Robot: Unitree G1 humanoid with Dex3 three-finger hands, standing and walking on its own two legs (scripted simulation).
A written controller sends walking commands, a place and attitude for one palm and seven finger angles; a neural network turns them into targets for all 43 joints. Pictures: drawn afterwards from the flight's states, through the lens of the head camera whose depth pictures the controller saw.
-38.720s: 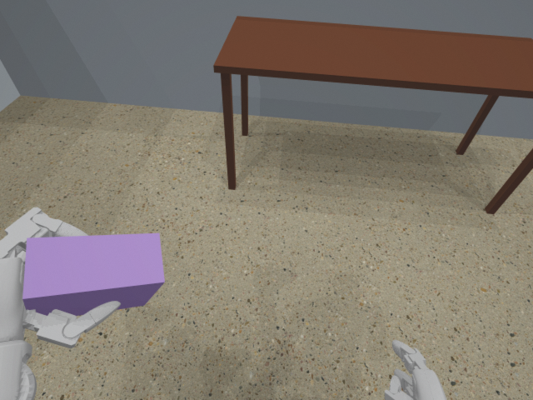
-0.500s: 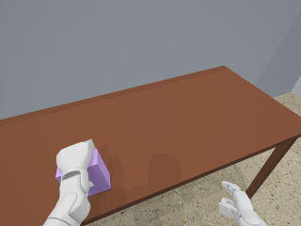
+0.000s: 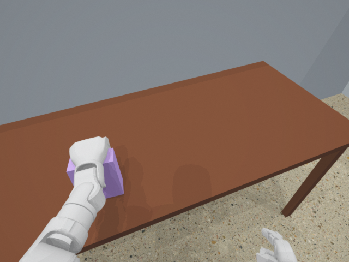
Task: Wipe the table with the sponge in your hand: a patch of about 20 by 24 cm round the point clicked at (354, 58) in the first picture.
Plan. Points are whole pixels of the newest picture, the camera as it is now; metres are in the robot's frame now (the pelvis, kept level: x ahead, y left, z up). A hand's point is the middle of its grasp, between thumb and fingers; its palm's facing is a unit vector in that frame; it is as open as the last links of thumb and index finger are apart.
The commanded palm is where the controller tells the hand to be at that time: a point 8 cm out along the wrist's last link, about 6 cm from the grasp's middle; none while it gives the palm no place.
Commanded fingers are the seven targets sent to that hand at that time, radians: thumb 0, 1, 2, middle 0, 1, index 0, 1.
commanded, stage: wipe forward along the middle lane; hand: left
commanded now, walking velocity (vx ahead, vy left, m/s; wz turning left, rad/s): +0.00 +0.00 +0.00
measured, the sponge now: (100, 181) +0.33 +0.25 -0.03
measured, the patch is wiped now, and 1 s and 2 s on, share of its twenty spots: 0.90 0.90 0.90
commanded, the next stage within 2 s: slide back across to the first lane in 1.04 s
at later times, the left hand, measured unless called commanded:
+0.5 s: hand (94, 151) +0.39 +0.27 +0.03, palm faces -0.13 -0.02 -0.99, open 10.2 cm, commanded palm +0.38 +0.27 +0.06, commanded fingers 0.00 0.10 1.30 -1.20 -1.60 -1.20 -1.60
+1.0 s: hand (91, 139) +0.43 +0.29 +0.02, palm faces -0.14 -0.02 -0.99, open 10.2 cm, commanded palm +0.42 +0.29 +0.06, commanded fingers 0.00 0.10 1.30 -1.20 -1.60 -1.20 -1.60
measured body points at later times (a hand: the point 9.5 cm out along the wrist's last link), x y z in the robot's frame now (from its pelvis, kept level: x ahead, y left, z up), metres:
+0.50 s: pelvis -0.01 -0.01 -0.01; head +0.02 -0.03 +0.44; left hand +0.39 +0.26 +0.08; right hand +0.11 -0.27 -0.14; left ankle +0.02 +0.12 -0.73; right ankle +0.01 -0.07 -0.73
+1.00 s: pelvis +0.00 +0.00 -0.01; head +0.06 +0.00 +0.43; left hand +0.44 +0.29 +0.08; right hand +0.08 -0.27 -0.14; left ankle +0.02 +0.12 -0.73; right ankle +0.01 -0.07 -0.73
